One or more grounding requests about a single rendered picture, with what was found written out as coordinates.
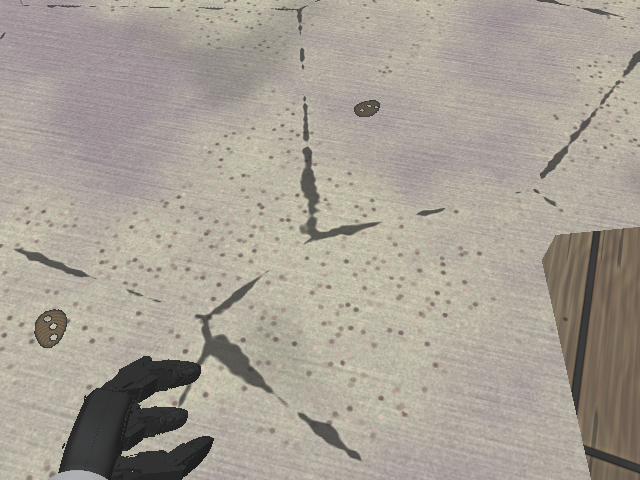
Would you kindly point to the robot left hand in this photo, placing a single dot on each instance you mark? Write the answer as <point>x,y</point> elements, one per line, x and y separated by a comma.
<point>111,421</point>

